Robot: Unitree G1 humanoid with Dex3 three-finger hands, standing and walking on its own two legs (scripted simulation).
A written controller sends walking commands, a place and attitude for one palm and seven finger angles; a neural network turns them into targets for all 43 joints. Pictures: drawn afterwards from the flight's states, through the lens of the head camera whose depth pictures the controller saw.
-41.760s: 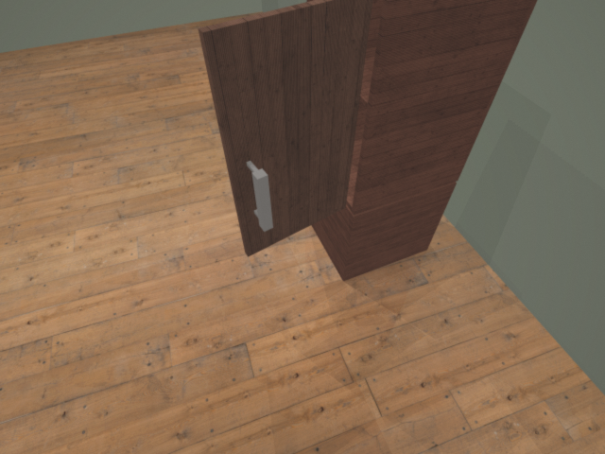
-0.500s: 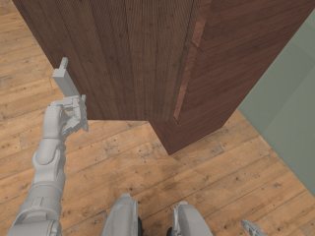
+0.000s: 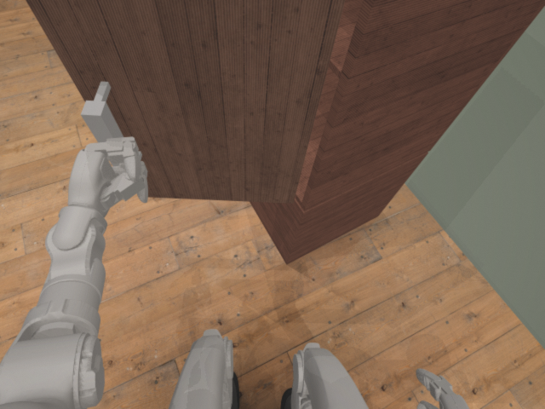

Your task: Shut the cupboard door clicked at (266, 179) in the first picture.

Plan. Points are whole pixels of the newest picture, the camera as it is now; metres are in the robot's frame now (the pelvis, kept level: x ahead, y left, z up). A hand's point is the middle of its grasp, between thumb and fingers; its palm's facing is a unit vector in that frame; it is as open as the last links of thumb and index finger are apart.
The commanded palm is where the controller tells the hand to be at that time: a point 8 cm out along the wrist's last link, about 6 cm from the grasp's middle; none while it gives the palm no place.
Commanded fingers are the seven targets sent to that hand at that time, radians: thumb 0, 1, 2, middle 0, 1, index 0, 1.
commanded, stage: push the door shut along its arc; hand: left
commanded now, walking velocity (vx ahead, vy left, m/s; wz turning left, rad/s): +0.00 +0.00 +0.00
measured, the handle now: (119, 138) +0.50 +0.25 +0.04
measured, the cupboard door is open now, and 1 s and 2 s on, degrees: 60 42 24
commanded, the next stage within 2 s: pull the fist back off the door in 1.52 s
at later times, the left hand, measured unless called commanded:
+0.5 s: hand (152, 147) +0.48 +0.19 +0.04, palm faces -0.18 -0.98 -0.04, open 3.1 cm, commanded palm +0.49 +0.22 +0.04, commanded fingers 0.00 0.90 0.90 -1.30 -1.50 -1.30 -1.50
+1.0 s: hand (183, 115) +0.55 +0.15 +0.04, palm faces -0.30 -0.95 -0.04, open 3.1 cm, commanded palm +0.56 +0.18 +0.04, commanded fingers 0.00 0.90 0.90 -1.30 -1.50 -1.30 -1.50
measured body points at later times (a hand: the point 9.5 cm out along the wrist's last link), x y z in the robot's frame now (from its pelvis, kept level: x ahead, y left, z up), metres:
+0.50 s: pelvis -0.01 +0.01 -0.01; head +0.14 +0.04 +0.41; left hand +0.49 +0.25 +0.04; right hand +0.04 -0.27 -0.12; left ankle +0.06 +0.09 -0.59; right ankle +0.01 -0.09 -0.59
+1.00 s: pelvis +0.00 +0.01 -0.03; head +0.18 +0.03 +0.38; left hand +0.56 +0.21 +0.04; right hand -0.01 -0.26 -0.13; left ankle +0.06 +0.09 -0.59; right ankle +0.01 -0.09 -0.59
